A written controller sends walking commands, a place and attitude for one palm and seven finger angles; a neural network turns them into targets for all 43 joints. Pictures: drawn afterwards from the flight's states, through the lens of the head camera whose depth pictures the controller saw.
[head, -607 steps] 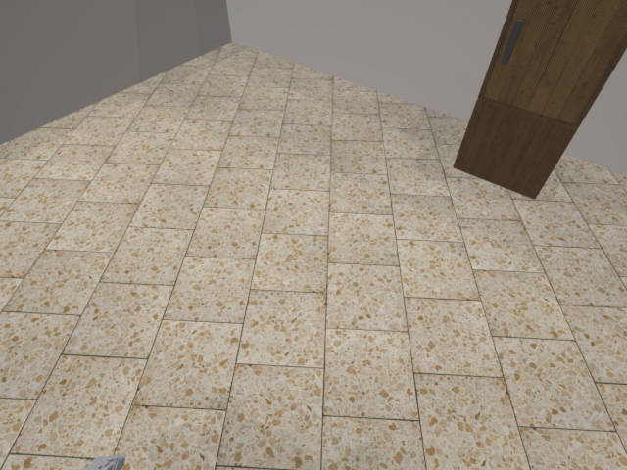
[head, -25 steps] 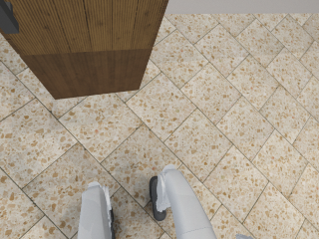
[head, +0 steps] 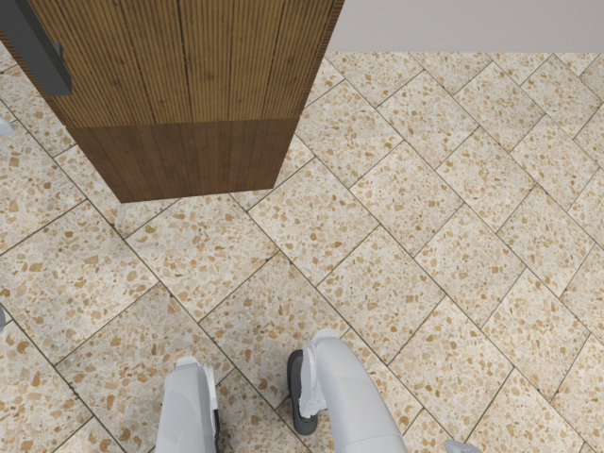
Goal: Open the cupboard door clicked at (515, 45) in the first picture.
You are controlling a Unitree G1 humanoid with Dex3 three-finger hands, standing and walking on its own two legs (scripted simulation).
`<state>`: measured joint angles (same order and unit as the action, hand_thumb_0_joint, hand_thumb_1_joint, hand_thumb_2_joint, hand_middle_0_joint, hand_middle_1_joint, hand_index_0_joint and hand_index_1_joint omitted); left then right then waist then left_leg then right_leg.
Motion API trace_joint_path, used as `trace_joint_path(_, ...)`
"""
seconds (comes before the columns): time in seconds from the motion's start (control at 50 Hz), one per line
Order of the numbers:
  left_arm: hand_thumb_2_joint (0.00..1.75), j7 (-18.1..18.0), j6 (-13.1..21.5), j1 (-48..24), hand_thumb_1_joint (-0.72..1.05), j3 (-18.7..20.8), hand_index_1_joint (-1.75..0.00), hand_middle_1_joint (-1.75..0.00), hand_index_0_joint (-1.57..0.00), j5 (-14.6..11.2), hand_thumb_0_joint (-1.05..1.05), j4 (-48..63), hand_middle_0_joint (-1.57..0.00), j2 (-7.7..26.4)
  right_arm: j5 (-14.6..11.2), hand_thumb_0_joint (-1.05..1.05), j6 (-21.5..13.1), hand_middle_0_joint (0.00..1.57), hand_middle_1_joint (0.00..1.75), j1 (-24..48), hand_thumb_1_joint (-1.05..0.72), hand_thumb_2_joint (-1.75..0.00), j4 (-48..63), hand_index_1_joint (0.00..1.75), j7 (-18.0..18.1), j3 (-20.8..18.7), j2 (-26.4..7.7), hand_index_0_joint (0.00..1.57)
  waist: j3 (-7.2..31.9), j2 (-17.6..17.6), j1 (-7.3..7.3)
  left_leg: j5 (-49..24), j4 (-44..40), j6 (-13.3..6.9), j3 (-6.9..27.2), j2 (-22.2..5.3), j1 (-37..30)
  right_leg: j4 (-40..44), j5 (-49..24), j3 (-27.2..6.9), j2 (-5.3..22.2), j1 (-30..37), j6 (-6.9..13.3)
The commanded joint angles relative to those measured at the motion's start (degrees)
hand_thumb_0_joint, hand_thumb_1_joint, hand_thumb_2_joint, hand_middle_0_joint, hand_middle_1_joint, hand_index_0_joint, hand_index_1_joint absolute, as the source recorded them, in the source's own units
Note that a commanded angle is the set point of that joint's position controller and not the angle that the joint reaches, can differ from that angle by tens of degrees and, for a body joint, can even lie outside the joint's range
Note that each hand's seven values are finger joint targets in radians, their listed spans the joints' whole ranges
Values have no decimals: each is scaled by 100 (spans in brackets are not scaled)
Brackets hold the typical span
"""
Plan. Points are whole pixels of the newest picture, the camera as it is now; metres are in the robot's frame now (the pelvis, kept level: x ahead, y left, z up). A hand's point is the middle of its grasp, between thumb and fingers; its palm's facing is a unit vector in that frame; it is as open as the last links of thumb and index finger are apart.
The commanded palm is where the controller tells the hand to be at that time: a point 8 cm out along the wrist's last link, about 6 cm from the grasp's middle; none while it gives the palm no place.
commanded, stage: move the hooked fingers beside the handle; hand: left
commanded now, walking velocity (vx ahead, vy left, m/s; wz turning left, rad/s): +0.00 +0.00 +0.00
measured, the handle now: (28, 19) +0.59 +0.25 +0.05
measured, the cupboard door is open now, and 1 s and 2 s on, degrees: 0 0 0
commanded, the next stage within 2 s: slide the fingers in behind the handle in 0.20 s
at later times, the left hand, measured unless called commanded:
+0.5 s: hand out of the picture +0.53 +0.30 +0.04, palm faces +0.08 -1.00 -0.04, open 14.0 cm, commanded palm +0.52 +0.31 +0.04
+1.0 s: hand (13, 64) +0.54 +0.26 +0.04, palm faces +0.08 -1.00 -0.03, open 14.0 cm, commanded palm +0.52 +0.28 +0.04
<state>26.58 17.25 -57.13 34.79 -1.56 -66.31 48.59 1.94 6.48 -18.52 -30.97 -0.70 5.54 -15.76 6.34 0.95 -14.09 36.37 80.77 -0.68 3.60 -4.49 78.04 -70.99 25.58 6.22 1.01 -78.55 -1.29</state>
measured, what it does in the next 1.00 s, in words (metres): stands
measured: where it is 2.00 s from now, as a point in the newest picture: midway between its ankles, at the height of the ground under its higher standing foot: (256, 428)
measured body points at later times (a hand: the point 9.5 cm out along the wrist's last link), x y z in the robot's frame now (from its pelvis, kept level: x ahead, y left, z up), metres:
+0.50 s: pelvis -0.01 -0.01 -0.01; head +0.20 +0.05 +0.39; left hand +0.52 +0.35 +0.05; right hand +0.01 -0.27 -0.10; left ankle -0.01 +0.10 -0.60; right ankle +0.06 -0.14 -0.60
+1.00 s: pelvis -0.01 -0.01 +0.00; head +0.19 +0.04 +0.40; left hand +0.53 +0.31 +0.05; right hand +0.00 -0.27 -0.10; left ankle -0.01 +0.10 -0.60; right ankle +0.06 -0.14 -0.60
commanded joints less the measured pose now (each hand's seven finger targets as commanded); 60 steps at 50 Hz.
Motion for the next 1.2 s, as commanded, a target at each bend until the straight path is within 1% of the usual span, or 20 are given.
trace_joint_path(0.0,30,-107,533,-2020,-50,118,-120,-120,-30,-100,0,1102,-30,1799,7,0,26,20,30,-1289,-90,-90,18,30,74,-443,-1240,20,3196,1767,43,-3635,-894,-47,234,117,-2782,437,-1481,-148,-336,1542,232)
trace_joint_path(0.02,30,-103,551,-2196,-50,29,-120,-120,-30,-134,0,1151,-30,1718,3,0,16,20,30,-1252,-90,-90,23,30,77,-440,-1239,20,3188,1775,-26,-3519,-877,-68,212,125,-2710,441,-1480,-169,-331,1552,218)
trace_joint_path(0.06,30,-88,598,-2081,-50,190,-120,-120,-30,-126,0,1155,-30,1885,4,0,28,20,30,-1273,-90,-90,49,30,86,-449,-1262,20,3420,1854,84,-3666,-874,-37,233,135,-2834,386,-1514,-166,-323,1620,236)
trace_joint_path(0.18,30,-52,608,-1985,-50,224,-120,-120,-30,-175,0,1314,-30,1878,-7,0,53,20,30,-1247,-90,-90,85,30,84,-470,-1264,20,3650,1865,133,-3895,-852,-30,251,128,-2952,357,-1673,-178,-300,1698,219)
trace_joint_path(0.24,30,-22,565,-1986,-50,193,-120,-120,-30,-203,0,1071,-30,1829,-28,0,47,20,30,-1180,-90,-90,91,30,88,-437,-1247,20,3342,1543,57,-3413,-841,-102,206,148,-2533,382,-1565,-207,-323,1751,218)
trace_joint_path(0.3,30,-20,564,-2146,-50,270,-120,-120,-30,-171,0,1156,-30,2041,-20,0,33,20,30,-1210,-90,-90,72,30,119,-424,-1273,20,3515,1585,77,-3192,-821,-117,166,171,-2396,362,-1480,-235,-318,1877,206)
trace_joint_path(0.34,30,-8,590,-2220,-50,98,-120,-120,-30,-195,0,1193,-30,1801,-22,0,2,20,30,-1198,-90,-90,56,30,102,-426,-1243,20,3519,1755,38,-3223,-810,-108,178,169,-2488,355,-1467,-241,-316,1737,224)
trace_joint_path(0.4,30,-33,549,-2310,-50,-15,-120,-120,-30,-170,0,1055,-30,1711,-20,0,-11,20,30,-1214,-90,-90,-3,30,116,-423,-1260,20,3368,1653,-25,-3042,-829,-102,214,155,-2452,377,-1271,-201,-318,1580,208)
trace_joint_path(0.46,30,-68,562,-2289,-50,-58,-120,-120,-30,-187,0,1257,-30,1567,2,0,-25,20,30,-1265,-90,-90,-18,30,91,-459,-1261,20,3662,1967,58,-3328,-855,-32,271,150,-2852,353,-1295,-174,-299,1442,240)
trace_joint_path(0.5,30,-134,537,-2229,-50,4,-120,-120,-30,-199,0,1297,-30,1600,4,0,-11,20,30,-1278,-90,-90,-17,30,93,-460,-1260,20,3609,1815,82,-3370,-880,-37,281,144,-2803,368,-1349,-174,-302,1539,231)
trace_joint_path(0.54,30,-190,518,-2197,-50,-120,-120,-120,-30,-203,0,1313,-30,1364,1,0,-24,20,30,-1274,-90,-90,-1,30,71,-468,-1226,20,3565,1760,49,-3306,-905,-54,274,149,-2787,394,-1339,-181,-301,1540,240)
trace_joint_path(0.72,30,-545,664,-2159,-50,23,-120,-120,-30,-77,0,1257,-30,1493,21,0,-53,20,30,-1217,-90,-90,3,30,69,-453,-1184,20,3330,1512,107,-2774,-1020,-83,152,177,-2354,482,-1172,-250,-304,1886,228)
trace_joint_path(0.76,30,-557,730,-2250,-50,-202,-120,-120,-30,-85,0,1307,-30,1174,29,0,-72,20,30,-1236,-90,-90,-37,30,62,-476,-1177,20,3388,1711,55,-2903,-1048,-44,210,167,-2667,475,-1140,-216,-299,1630,243)
trace_joint_path(0.8,30,-583,731,-2284,-50,-168,-120,-120,-30,-125,0,1182,-30,1170,32,0,-78,20,30,-1253,-90,-90,-60,30,76,-481,-1192,20,3272,1471,11,-2804,-1033,-69,196,173,-2509,495,-1130,-227,-298,1695,221)
trace_joint_path(0.84,30,-582,739,-2327,-50,-335,-120,-120,-30,-143,0,1166,-30,930,36,0,-94,20,30,-1239,-90,-90,-50,30,68,-479,-1167,20,3293,1589,-14,-2852,-1034,-73,183,190,-2526,483,-1191,-242,-287,1675,239)
trace_joint_path(0.9,30,-620,709,-2320,-50,-228,-120,-120,-30,-119,0,974,-30,1077,29,0,-86,20,30,-1255,-90,-90,-74,30,87,-474,-1178,20,3238,1293,-29,-2660,-992,-107,124,200,-2204,501,-1193,-277,-287,1864,209)
trace_joint_path(0.98,30,-692,789,-2429,-50,-184,-120,-120,-30,-67,0,1131,-30,1152,56,0,-93,20,30,-1270,-90,-90,-56,30,89,-480,-1171,20,3511,1539,23,-2879,-943,-85,135,210,-2374,423,-1319,-289,-272,1851,230)
trace_joint_path(1.06,30,-722,842,-2327,-50,-320,-120,-120,-30,-88,0,1350,-30,831,71,0,-69,20,30,-1307,-90,-90,-78,30,31,-536,-1136,20,3798,1714,55,-3363,-935,-23,189,191,-2784,374,-1587,-253,-268,1819,248)
trace_joint_path(1.14,30,-784,765,-2169,-50,-157,-120,-120,-30,-143,0,1288,-30,923,47,0,-36,20,30,-1293,-90,-90,-41,30,28,-529,-1137,20,3613,1364,80,-3177,-946,-78,141,207,-2481,409,-1659,-289,-283,2056,238)
trace_joint_path(1.18,30,-823,766,-2275,-50,-258,-120,-120,-30,-113,0,1426,-30,816,57,0,-36,20,30,-1283,-90,-90,-66,30,19,-538,-1114,20,3650,1548,77,-3237,-961,-55,129,200,-2595,417,-1658,-287,-271,1999,231)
